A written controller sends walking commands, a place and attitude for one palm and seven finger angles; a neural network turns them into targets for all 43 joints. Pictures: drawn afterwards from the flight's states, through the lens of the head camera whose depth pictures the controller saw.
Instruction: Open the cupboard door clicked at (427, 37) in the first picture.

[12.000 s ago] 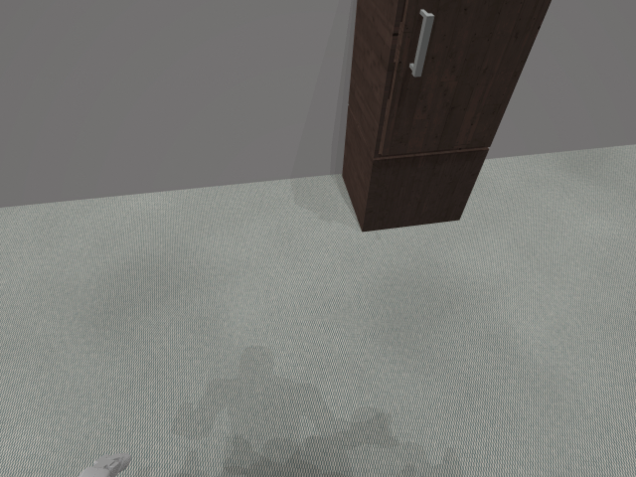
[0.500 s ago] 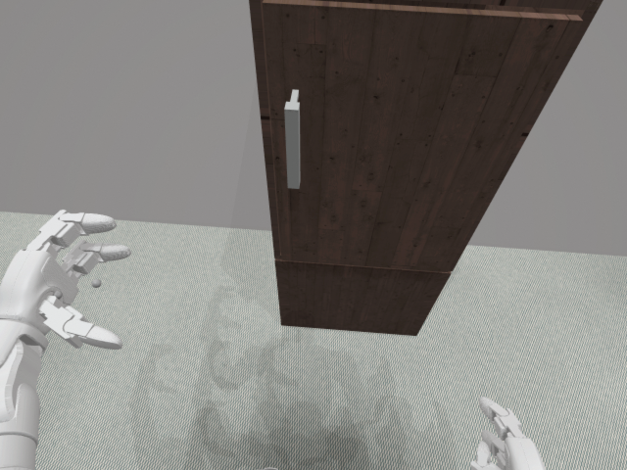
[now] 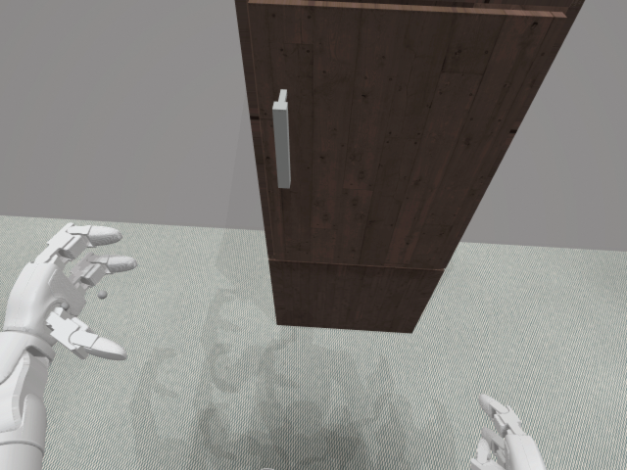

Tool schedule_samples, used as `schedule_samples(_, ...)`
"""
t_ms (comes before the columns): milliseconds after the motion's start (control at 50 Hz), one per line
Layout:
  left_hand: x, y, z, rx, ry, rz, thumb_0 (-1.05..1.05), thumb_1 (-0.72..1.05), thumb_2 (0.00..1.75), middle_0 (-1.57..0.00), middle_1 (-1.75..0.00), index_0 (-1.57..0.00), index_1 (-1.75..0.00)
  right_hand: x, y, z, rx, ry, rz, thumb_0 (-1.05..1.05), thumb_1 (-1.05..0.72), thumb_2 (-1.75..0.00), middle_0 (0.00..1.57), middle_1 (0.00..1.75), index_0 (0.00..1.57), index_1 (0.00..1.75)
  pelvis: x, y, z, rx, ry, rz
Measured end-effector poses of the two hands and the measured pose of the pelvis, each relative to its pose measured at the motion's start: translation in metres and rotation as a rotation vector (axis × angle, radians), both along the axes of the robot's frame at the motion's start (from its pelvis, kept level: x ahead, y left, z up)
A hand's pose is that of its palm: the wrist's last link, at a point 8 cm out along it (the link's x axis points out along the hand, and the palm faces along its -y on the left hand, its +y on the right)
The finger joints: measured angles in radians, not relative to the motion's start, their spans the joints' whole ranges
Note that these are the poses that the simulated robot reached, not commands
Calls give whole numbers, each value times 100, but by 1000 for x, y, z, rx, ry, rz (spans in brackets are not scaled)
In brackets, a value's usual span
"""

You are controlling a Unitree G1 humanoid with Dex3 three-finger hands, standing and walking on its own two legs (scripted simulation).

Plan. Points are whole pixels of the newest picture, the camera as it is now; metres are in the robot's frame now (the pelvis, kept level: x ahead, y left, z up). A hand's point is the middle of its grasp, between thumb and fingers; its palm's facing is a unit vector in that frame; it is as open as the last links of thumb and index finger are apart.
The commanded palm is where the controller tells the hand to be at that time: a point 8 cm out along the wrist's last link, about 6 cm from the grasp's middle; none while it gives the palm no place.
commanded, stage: move the hooked fingers beside the handle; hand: left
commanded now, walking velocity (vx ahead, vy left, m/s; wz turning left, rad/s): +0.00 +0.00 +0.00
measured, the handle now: (283, 141) +0.60 +0.10 +0.07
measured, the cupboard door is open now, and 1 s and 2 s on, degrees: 0 0 0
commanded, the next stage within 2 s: none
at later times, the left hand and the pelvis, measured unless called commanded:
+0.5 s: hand (156, 244) +0.36 +0.24 +0.08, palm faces -0.01 -1.00 +0.00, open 14.0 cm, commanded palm +0.34 +0.28 +0.08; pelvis +0.00 +0.00 +0.00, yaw -1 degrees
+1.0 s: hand (198, 204) +0.44 +0.20 +0.08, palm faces -0.02 -1.00 +0.01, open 14.0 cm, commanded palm +0.42 +0.25 +0.08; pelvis +0.00 +0.00 -0.01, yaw -1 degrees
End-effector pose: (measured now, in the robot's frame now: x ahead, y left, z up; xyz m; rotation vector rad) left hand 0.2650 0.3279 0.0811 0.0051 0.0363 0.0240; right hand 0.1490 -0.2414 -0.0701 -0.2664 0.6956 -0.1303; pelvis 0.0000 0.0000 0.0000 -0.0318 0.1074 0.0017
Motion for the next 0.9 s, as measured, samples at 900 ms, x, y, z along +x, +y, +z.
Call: schedule_samples(900, 138, -64, -3, -4, -18, -32, -2, -50, 30, -30, -120, -30, -120, -78, -20, -33, -6, 318, -144, 1, -91, -89, 20, 30, 20, 30, 2, 0, -7, 5, 85, -20)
